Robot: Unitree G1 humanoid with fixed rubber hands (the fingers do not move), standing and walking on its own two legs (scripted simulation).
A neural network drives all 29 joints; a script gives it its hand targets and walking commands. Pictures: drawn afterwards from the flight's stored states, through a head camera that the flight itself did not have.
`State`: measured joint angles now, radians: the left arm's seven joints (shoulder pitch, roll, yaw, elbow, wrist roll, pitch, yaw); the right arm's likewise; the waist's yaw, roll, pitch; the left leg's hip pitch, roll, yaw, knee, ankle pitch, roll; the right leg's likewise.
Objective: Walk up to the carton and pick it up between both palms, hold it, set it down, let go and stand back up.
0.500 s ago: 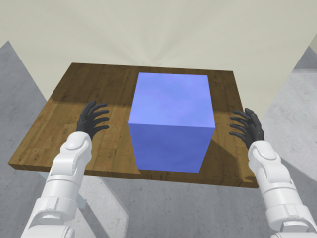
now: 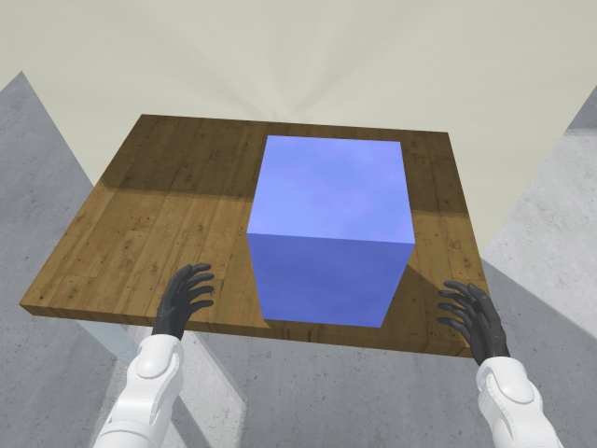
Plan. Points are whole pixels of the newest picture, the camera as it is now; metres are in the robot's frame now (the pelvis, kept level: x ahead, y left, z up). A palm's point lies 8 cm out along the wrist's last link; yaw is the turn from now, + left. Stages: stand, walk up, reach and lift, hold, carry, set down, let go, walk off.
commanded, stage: set down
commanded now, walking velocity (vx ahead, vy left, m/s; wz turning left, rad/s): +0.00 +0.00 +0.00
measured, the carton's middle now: (326, 236) +0.44 -0.04 -0.01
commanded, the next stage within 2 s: let go in 0.80 s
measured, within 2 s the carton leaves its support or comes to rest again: neither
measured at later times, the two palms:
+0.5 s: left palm (168, 388) +0.21 +0.18 -0.04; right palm (477, 407) +0.18 -0.23 -0.05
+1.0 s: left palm (140, 443) +0.15 +0.22 -0.09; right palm (465, 444) +0.15 -0.22 -0.11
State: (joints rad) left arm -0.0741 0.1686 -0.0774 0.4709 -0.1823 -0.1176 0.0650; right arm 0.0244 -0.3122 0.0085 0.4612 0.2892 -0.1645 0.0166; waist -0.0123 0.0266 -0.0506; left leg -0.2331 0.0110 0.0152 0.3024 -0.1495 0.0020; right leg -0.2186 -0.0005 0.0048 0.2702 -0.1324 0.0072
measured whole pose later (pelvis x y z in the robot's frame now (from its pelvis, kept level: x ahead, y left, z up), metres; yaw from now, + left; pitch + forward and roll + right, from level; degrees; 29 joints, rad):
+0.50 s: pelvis +0.01 +0.01 -0.01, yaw +0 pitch +5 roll +0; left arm 0.16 0.13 -0.13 0.55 -0.15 -0.45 0.09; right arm 0.20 -0.25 0.03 0.65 0.29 -0.54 0.08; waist -0.01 0.01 -0.03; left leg -0.31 0.00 0.02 0.45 -0.24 0.01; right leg -0.30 -0.01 0.01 0.43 -0.22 0.02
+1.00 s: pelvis +0.02 +0.00 -0.01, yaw +0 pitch +3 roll +0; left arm 0.30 0.22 -0.04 0.44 0.01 0.05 0.05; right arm 0.19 -0.17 0.00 0.85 0.02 -0.35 -0.02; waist -0.01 -0.03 0.00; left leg -0.25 -0.01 0.02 0.47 -0.27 0.00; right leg -0.26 -0.02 0.02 0.49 -0.28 0.01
